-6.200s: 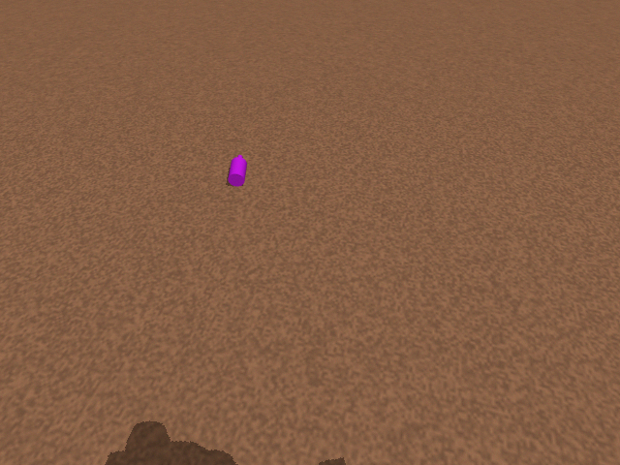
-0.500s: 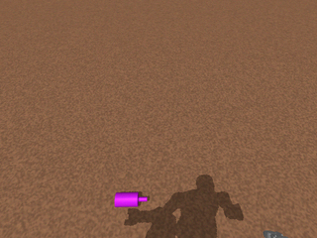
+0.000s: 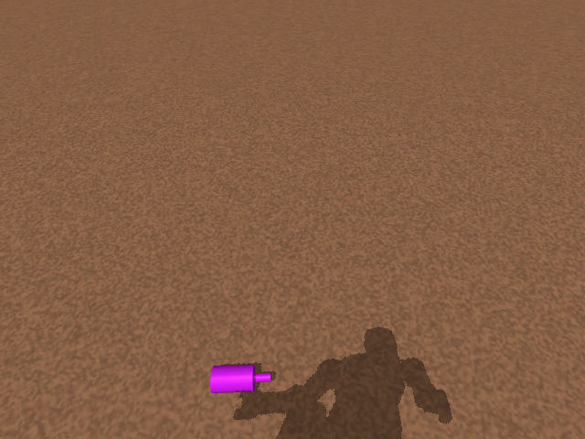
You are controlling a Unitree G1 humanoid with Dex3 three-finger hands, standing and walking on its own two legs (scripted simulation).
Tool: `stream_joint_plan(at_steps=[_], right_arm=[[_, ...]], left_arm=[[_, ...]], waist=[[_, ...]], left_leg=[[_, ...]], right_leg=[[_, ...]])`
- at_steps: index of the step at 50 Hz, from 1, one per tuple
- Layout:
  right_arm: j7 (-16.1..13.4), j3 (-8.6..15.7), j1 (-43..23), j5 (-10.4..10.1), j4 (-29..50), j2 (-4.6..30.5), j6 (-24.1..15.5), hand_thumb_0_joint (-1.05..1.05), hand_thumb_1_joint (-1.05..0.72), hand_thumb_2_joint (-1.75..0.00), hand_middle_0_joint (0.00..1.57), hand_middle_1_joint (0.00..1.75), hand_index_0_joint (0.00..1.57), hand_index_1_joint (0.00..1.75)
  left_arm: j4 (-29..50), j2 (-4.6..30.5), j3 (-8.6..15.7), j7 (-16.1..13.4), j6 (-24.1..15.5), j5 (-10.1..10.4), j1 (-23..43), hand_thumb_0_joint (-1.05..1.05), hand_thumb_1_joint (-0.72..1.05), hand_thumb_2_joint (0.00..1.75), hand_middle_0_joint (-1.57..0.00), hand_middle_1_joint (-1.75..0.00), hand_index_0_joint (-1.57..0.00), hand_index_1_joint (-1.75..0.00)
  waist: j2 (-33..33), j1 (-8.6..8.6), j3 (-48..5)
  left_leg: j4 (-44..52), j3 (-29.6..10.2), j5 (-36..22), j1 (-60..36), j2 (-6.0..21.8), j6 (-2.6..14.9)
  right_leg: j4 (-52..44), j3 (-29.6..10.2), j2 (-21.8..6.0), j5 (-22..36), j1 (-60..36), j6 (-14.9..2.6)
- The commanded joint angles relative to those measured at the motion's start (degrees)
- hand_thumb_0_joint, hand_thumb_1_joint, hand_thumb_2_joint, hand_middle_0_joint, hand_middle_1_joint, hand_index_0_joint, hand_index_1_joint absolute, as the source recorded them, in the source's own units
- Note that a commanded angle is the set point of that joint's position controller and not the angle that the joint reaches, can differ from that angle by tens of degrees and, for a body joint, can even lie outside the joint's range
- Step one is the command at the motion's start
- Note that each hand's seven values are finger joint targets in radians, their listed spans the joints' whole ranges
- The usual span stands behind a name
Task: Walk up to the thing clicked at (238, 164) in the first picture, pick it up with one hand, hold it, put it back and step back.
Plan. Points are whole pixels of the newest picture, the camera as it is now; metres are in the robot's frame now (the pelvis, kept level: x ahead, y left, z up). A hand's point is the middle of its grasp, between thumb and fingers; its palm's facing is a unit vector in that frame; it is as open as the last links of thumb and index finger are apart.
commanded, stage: walk up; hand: left
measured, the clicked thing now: (241, 378) +0.42 +0.19 -0.74
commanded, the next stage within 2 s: stand in 0.16 s
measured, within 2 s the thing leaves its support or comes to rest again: neither
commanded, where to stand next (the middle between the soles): +0.07 +0.01 m, yaw -1 degrees
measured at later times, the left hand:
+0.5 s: hand out of the picture +0.09 +0.24 -0.16, palm faces -0.01 -0.94 -0.33, open 7.4 cm
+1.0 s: hand out of the picture +0.09 +0.24 -0.15, palm faces -0.01 -0.94 -0.34, open 7.4 cm
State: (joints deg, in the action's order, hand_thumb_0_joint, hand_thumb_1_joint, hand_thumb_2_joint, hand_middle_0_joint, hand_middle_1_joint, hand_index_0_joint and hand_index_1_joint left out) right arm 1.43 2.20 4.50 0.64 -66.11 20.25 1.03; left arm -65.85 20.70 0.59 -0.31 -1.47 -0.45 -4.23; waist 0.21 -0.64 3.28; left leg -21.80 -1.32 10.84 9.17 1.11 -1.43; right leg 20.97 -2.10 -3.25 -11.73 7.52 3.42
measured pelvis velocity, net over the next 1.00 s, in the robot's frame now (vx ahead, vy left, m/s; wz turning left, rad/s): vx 0.01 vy -0.02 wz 0.00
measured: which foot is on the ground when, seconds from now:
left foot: down 0.00-1.00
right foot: down 0.00-1.00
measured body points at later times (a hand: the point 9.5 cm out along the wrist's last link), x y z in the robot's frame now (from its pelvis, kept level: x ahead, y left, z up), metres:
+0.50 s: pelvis +0.01 -0.01 +0.00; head +0.03 -0.01 +0.45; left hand +0.09 +0.29 -0.13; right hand +0.10 -0.31 -0.13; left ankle +0.01 +0.14 -0.74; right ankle +0.00 -0.16 -0.74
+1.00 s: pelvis +0.01 -0.02 +0.00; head +0.02 -0.01 +0.45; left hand +0.09 +0.29 -0.13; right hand +0.09 -0.32 -0.13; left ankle +0.01 +0.14 -0.74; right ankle +0.00 -0.16 -0.74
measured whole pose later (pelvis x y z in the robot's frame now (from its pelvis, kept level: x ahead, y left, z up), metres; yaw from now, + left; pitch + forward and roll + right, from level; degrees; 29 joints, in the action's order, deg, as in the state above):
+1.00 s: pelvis +0.01 -0.02 +0.00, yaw +0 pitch -2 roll +0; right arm 0.6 0.8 4.1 0.6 -65.1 19.9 -0.2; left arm -64.2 20.2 0.9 0.2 -0.5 -0.2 -5.5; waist -0.1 -0.4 3.5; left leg -19.0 -1.6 10.2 6.5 2.8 -2.9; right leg 18.9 -1.7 -1.7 -11.4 5.3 2.1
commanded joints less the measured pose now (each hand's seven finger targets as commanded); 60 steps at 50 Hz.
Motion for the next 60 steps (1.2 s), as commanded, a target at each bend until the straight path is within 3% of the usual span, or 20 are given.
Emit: stream_joint_plan(at_steps=[1,7,8,13,18,25,31,34,42,49,55,60], right_arm=[[-0.8,2.0,-2.9,-0.4,3.9,12.3,-1.1,0.00,-0.90,-0.90,0.20,0.30,0.20,0.30],[-0.9,2.1,-2.5,-0.3,3.9,12.4,-0.9,0.00,-0.90,-0.90,0.20,0.30,0.20,0.30],[-1.0,1.4,-3.2,-0.3,4.1,11.1,-1.6,0.00,-0.90,-0.90,0.20,0.30,0.20,0.30],[-1.3,1.5,-3.7,-0.1,4.1,12.3,-2.1,0.00,-0.90,-0.90,0.20,0.30,0.20,0.30],[-1.5,1.3,-3.3,-0.3,4.0,11.9,-2.5,0.00,-0.90,-0.90,0.20,0.30,0.20,0.30],[-1.6,1.0,-3.4,-0.3,4.0,11.8,-2.4,0.00,-0.90,-0.90,0.20,0.30,0.20,0.30],[-1.6,0.8,-3.5,-0.3,4.2,11.5,-2.4,0.00,-0.90,-0.90,0.20,0.30,0.20,0.30],[-1.6,0.9,-3.3,-0.3,4.3,11.8,-2.5,0.00,-0.90,-0.90,0.20,0.30,0.20,0.30],[-1.7,0.7,-2.8,-0.3,4.4,11.8,-2.4,0.00,-0.90,-0.90,0.20,0.30,0.20,0.30],[-1.6,0.5,-2.5,-0.3,4.4,11.7,-2.3,0.00,-0.90,-0.90,0.20,0.30,0.20,0.30],[-1.6,0.5,-2.1,-0.2,4.1,12.0,-2.2,0.00,-0.90,-0.90,0.20,0.30,0.20,0.30],[-1.5,0.7,-1.9,-0.2,4.2,12.6,-2.4,0.00,-0.90,-0.90,0.20,0.30,0.20,0.30]], left_arm=[[3.5,13.1,2.3,-0.8,-1.0,-0.1,2.8,0.00,0.90,0.90,-0.20,-0.30,-0.20,-0.30],[3.8,12.8,2.2,-0.9,-0.9,-0.1,2.9,0.00,0.90,0.90,-0.20,-0.30,-0.20,-0.30],[3.7,12.5,2.3,-0.7,-0.5,0.3,2.2,0.00,0.90,0.90,-0.20,-0.30,-0.20,-0.30],[4.3,12.1,2.5,-0.3,-0.2,0.2,1.4,0.00,0.90,0.90,-0.20,-0.30,-0.20,-0.30],[4.7,12.4,2.6,-0.3,-0.4,0.2,1.4,0.00,0.90,0.90,-0.20,-0.30,-0.20,-0.30],[4.6,12.0,2.7,0.0,0.0,0.2,1.3,0.00,0.90,0.90,-0.20,-0.30,-0.20,-0.30],[4.7,12.2,2.7,-0.1,-0.1,0.1,0.8,0.00,0.90,0.90,-0.20,-0.30,-0.20,-0.30],[4.9,12.1,2.7,0.0,-0.1,0.1,1.0,0.00,0.90,0.90,-0.20,-0.30,-0.20,-0.30],[5.1,12.1,2.6,-0.2,-0.2,0.0,0.5,0.00,0.90,0.90,-0.20,-0.30,-0.20,-0.30],[5.1,12.4,2.5,-0.2,-0.1,0.1,1.1,0.00,0.90,0.90,-0.20,-0.30,-0.20,-0.30],[5.2,12.5,2.5,-0.1,0.1,0.0,0.8,0.00,0.90,0.90,-0.20,-0.30,-0.20,-0.30],[5.2,12.3,2.3,0.0,0.0,-0.1,0.5,0.00,0.90,0.90,-0.20,-0.30,-0.20,-0.30]], waist=[[-0.4,0.32,-6.1],[0.1,0.30,-5.8],[-3.1,0.28,-4.5],[0.3,0.57,-5.1],[0.4,0.17,-7.4],[0.9,0.05,-5.2],[-0.5,0.33,-4.7],[0.0,0.38,-6.3],[-0.9,0.28,-6.2],[-1.0,0.19,-5.3],[0.1,0.43,-3.6],[0.6,0.46,-4.7]], left_leg=[[2.9,-3.3,-9.7,-2.6,4.9,2.57],[3.6,-3.5,-9.1,-2.8,5.0,2.60],[4.8,-4.5,-9.1,-2.5,5.9,2.01],[5.2,-3.9,-6.9,-2.4,5.6,1.68],[3.9,-3.1,-14.5,-5.0,6.0,1.63],[5.3,-3.0,-8.5,-3.0,5.5,1.34],[5.1,-3.2,-8.7,-3.2,5.6,1.37],[4.1,-3.1,-13.1,-5.2,6.2,1.46],[3.9,-2.8,-13.9,-5.3,6.2,1.45],[4.5,-2.8,-12.0,-5.1,6.1,1.56],[5.8,-2.8,-5.7,-3.5,5.8,1.56],[5.9,-3.3,-5.9,-3.4,6.1,1.89]], right_leg=[[-2.9,-1.7,-3.9,8.1,-0.7,-3.78],[-2.5,-1.6,-3.8,8.0,-0.5,-3.81],[-3.2,-2.1,-3.5,7.3,0.5,-3.57],[-3.9,-2.5,-3.7,6.7,-0.8,-3.58],[-3.2,-2.6,-4.1,13.4,-2.1,-3.68],[-4.3,-2.5,-3.6,8.3,-1.4,-3.63],[-4.6,-2.5,-3.7,8.3,-1.3,-3.72],[-3.7,-2.5,-3.9,11.6,-1.6,-4.00],[-4.0,-2.1,-3.9,13.8,-2.1,-3.83],[-4.5,-2.3,-3.7,11.6,-1.7,-3.90],[-5.7,-2.8,-3.6,5.1,0.2,-4.05],[-5.1,-2.5,-3.5,5.1,-0.7,-4.10]])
